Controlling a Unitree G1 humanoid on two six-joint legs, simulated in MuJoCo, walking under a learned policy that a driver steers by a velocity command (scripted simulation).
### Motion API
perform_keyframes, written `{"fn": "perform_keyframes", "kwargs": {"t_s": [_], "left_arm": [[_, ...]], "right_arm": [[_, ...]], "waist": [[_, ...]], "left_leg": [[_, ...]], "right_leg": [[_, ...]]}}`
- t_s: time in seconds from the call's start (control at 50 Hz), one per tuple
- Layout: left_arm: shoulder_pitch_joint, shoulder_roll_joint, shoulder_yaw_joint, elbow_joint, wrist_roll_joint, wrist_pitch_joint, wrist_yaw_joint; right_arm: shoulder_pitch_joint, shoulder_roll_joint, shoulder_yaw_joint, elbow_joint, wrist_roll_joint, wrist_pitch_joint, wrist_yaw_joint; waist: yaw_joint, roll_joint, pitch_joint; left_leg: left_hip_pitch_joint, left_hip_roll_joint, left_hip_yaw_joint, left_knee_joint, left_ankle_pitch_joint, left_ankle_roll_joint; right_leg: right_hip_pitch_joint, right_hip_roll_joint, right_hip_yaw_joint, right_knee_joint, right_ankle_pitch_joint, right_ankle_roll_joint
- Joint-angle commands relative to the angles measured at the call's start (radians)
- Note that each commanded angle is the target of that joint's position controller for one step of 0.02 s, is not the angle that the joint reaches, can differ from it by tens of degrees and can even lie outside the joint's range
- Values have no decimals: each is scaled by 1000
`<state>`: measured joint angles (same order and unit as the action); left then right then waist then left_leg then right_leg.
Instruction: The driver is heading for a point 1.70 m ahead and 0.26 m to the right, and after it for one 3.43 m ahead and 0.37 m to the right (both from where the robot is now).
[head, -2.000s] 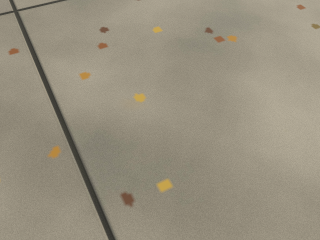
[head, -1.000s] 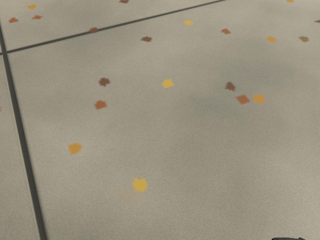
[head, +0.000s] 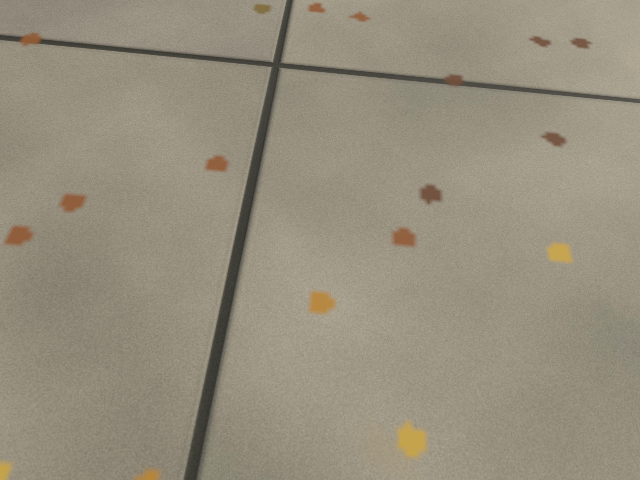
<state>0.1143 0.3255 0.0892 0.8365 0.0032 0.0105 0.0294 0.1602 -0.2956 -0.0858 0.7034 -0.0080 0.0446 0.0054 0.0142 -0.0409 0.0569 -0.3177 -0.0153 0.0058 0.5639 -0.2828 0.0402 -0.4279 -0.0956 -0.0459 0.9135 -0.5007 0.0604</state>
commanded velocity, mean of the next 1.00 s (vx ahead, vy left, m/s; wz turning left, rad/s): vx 0.08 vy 0.00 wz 0.11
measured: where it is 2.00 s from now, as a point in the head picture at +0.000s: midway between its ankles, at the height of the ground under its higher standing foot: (312, 412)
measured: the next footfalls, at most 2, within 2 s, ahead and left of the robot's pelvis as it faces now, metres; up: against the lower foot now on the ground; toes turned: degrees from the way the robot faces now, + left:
right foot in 0.36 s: +0.05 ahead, -0.14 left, +0.00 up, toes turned +3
right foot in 1.34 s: +0.44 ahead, -0.11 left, +0.00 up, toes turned +2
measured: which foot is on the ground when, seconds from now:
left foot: down 0.00-1.00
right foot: up 0.00-0.34, down 0.36-0.92, up 0.94-1.00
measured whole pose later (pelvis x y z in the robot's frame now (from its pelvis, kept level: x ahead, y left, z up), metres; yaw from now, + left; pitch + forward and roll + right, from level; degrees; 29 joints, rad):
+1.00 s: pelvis +0.08 +0.01 +0.00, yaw +3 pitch +0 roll +0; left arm 0.26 0.27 0.05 0.95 -0.04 -0.08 0.00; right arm 0.32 -0.25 -0.07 0.98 0.01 -0.10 0.01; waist -0.02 -0.03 0.00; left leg -0.16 -0.04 0.01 0.50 -0.35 0.05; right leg -0.33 -0.01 0.03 0.95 -0.46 -0.02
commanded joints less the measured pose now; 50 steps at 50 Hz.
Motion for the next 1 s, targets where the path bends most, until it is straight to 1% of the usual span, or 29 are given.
{"fn": "perform_keyframes", "kwargs": {"t_s": [0.02, 0.04, 0.12, 0.2, 0.26, 0.3, 0.34, 0.36, 0.38, 0.4, 0.42, 0.44, 0.46, 0.52, 0.66, 0.68, 0.72, 0.76, 0.78, 0.82, 0.84, 0.86, 0.88, 0.9, 0.92, 0.94, 0.96, 0.98, 1.0], "left_arm": [[-35, 100, 25, -69, -8, -9, 15], [-18, 108, 29, -57, 0, -3, 21], [23, 82, 24, -44, -6, -2, 17], [-8, 54, 6, -51, -4, 1, 11], [-7, 61, 4, -49, -9, -3, 6], [6, 59, 2, -41, -11, -9, 4], [52, 38, -5, -18, -3, -19, -3], [68, 55, -6, -11, 11, -25, -6], [86, 106, 1, -11, 18, -27, -4], [59, 146, 12, 1, 3, -24, -7], [36, 89, 3, 1, -3, -26, -15], [25, 57, -8, -3, 6, -29, -18], [17, 60, -10, 1, 12, -33, -18], [33, 55, -18, 23, 8, -48, -16], [43, 52, -29, 61, 4, -42, -4], [60, 50, -29, 74, 2, -40, -3], [69, 65, -23, 80, -11, -35, -1], [89, 68, -24, 76, -22, -48, 2], [113, 79, -21, 82, -27, -61, 2], [158, 116, -7, 99, -28, -79, -2], [157, 125, -4, 98, -29, -82, -5], [139, 123, -4, 90, -30, -83, -8], [94, 112, -7, 74, -33, -81, -13], [30, 89, -14, 51, -33, -78, -18], [-36, 37, -30, 14, -32, -84, -21], [-60, 8, -36, -24, -26, -106, -19], [-57, 46, -27, -28, -32, -123, -18], [-14, 59, -22, -14, -47, -131, -27], [7, 43, -26, -4, -54, -133, -35]], "right_arm": [[7, -169, -39, -59, -3, -47, -10], [-23, -139, -26, -61, 10, -48, -15], [-19, -105, -3, -44, -2, -58, -27], [-25, -111, 1, -20, -3, -57, -30], [-26, -121, 2, 1, -6, -53, -21], [-32, -110, 9, 16, -3, -52, -17], [-48, -87, 20, 32, 9, -50, -16], [-20, -71, 27, 46, 7, -55, -15], [13, -59, 31, 51, -10, -63, -12], [52, -64, 23, 59, -11, -70, -6], [0, -61, 27, 63, -14, -67, -7], [-37, -82, 20, 62, -6, -61, -10], [-53, -72, 21, 61, 0, -53, -15], [-31, -62, 20, 83, -4, -38, -21], [-10, -57, 18, 150, 0, -42, -26], [6, -55, 18, 166, 2, -41, -28], [19, -70, 10, 179, 15, -40, -32], [18, -62, 11, 175, 26, -62, -32], [9, -51, 13, 171, 30, -80, -28], [-14, -25, 16, 164, 34, -115, -16], [-19, -25, 15, 162, 36, -125, -10], [0, -25, 15, 169, 37, -131, -5], [53, -25, 13, 190, 39, -135, -2], [147, -41, 4, 232, 42, -136, -1], [246, -97, -14, 271, 41, -139, -5], [353, -201, -43, 299, 41, -142, 1], [363, -159, -27, 289, 19, -152, 8], [326, -100, -8, 278, 8, -159, 11], [303, -84, -2, 266, 7, -161, 12]], "waist": [[-23, 157, -146], [-12, 171, -138], [2, 168, -155], [-20, 175, -123], [-35, 175, -90], [-31, 167, -80], [12, 137, -81], [13, 104, -101], [-14, 29, -135], [-63, -72, -137], [-31, -76, -133], [-14, -40, -108], [-14, -39, -94], [-14, -25, -78], [-7, 37, -59], [-6, 40, -75], [-7, 28, -23], [-1, 7, 62], [6, -17, 81], [8, -102, 73], [2, -120, 76], [-16, -120, 73], [-51, -115, 66], [-99, -90, 46], [-133, 44, 40], [-152, 289, 6], [-153, 277, -2], [-109, 174, -1], [-87, 134, -18]], "left_leg": [[241, 273, -304, -226, 437, 199], [218, 255, -274, -229, 443, 176], [204, 222, -226, -245, 467, 182], [192, 217, -240, -260, 331, 182], [142, 216, -265, -263, 257, 193], [132, 213, -284, -251, 249, 189], [108, 181, -267, -214, 256, 148], [82, 156, -258, -202, 244, 107], [43, 106, -213, -157, 187, 63], [43, 34, -140, -160, 126, 33], [112, 15, -106, -148, 109, 8], [120, 21, -110, -133, 107, 10], [120, 27, -116, -127, 131, 19], [127, 34, -126, -130, 173, 24], [126, 32, -121, -136, 194, 7], [130, 19, -108, -135, 95, 10], [58, -10, -87, -109, -257, 30], [-50, 0, -98, -87, -389, 47], [-91, 3, -90, -52, -353, 45], [-140, -11, -17, 72, -184, 33], [-132, -2, -2, 91, -138, 38], [-79, 7, -4, 66, -130, 51], [31, 6, 1, -13, -120, 64], [192, 11, -21, -99, -78, 75], [305, 94, -201, -196, -139, 116], [482, 263, -521, -318, -94, 209], [558, 362, -674, -340, 68, 273], [582, 357, -598, -301, 162, 259], [598, 338, -518, -298, 200, 234]], "right_leg": [[-238, 18, 91, 235, 1, -12], [-217, 17, 91, 226, 52, -7], [-130, 35, 90, 170, 167, 7], [-43, 23, 94, -67, 171, 18], [47, 34, 76, -187, 131, 12], [98, 43, 69, -276, 141, 3], [216, 55, 53, -498, 319, -19], [306, 28, 90, -550, 458, -35], [390, -49, 152, -516, 648, -61], [359, -56, 142, -463, 602, -101], [271, -37, 142, -485, 433, -111], [230, -19, 130, -507, 367, -95], [217, -7, 120, -507, 367, -78], [213, 5, 106, -500, 381, -65], [225, 23, 96, -495, 367, -70], [230, 34, 87, -499, 266, -76], [176, 44, 101, -502, -57, -114], [141, 0, 186, -545, -241, -163], [163, -41, 253, -573, -263, -191], [236, -164, 431, -670, -265, -259], [233, -207, 486, -701, -237, -284], [198, -212, 484, -700, -195, -284], [140, -178, 423, -675, -130, -258], [51, -110, 318, -610, -42, -209], [-65, 6, 153, -411, 99, -137], [-241, 124, -3, -92, 151, -70], [-398, 128, 76, 124, -49, -71], [-455, 80, 128, 237, -34, -99], [-490, 48, 127, 271, 36, -121]]}}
